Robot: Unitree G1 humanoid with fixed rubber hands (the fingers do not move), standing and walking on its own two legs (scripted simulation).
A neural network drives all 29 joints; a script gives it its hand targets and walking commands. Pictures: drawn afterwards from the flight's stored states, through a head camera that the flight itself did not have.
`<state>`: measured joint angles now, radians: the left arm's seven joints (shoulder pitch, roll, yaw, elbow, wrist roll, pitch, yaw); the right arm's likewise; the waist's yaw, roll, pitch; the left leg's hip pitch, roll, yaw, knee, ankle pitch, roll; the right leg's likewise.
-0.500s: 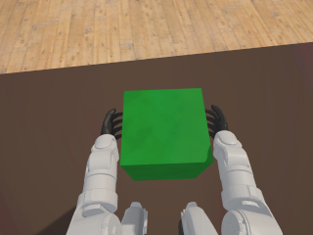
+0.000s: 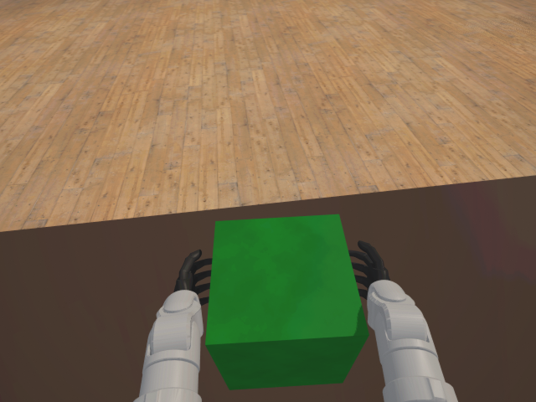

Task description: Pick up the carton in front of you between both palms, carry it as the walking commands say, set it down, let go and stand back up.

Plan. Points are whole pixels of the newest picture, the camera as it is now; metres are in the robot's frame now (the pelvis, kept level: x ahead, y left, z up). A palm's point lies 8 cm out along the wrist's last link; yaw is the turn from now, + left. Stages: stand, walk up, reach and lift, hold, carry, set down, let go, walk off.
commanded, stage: reach and lift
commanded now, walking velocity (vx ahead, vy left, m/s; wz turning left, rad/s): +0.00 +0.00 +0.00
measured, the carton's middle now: (282, 305) +0.32 +0.00 -0.06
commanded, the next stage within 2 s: hold in 1.04 s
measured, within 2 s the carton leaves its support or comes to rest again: neither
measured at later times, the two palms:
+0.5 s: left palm (185, 294) +0.30 +0.15 +0.03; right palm (381, 284) +0.30 -0.15 +0.04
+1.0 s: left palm (186, 290) +0.30 +0.15 +0.04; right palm (383, 281) +0.30 -0.15 +0.04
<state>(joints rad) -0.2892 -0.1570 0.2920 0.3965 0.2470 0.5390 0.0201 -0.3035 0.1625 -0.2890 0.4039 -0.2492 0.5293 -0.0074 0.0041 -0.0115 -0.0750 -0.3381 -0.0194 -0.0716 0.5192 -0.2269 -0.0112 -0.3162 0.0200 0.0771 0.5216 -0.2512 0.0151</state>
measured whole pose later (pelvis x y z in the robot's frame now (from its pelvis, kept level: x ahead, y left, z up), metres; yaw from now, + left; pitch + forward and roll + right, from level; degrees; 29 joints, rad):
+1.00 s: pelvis +0.01 +0.00 +0.01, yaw +0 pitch -5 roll +0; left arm -0.24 -0.15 0.21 0.25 0.27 0.69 0.00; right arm -0.25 0.15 -0.21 0.27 -0.27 0.68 0.01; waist 0.01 -0.02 0.02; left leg -0.09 -0.02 -0.06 0.35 -0.18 -0.01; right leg -0.08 0.01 0.09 0.36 -0.20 0.01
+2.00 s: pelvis +0.14 +0.00 +0.00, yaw -2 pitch +5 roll -2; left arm -0.07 -0.13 0.06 -0.39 0.06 1.11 0.12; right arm -0.06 0.13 -0.09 -0.44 -0.05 1.12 -0.12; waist -0.03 0.04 -0.17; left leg -0.27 0.07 0.05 0.75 -0.46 -0.01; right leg -0.34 0.01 -0.20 0.50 -0.24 -0.06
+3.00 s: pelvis +0.76 -0.02 +0.00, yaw -1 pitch +3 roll +0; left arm -0.07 -0.13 0.09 -0.36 -0.01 1.10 0.17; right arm -0.07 0.13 -0.09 -0.40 -0.02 1.12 -0.18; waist 0.06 0.03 -0.05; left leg -0.52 0.08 0.02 1.30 -0.34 0.04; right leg -0.36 -0.02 -0.23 0.53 -0.23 -0.10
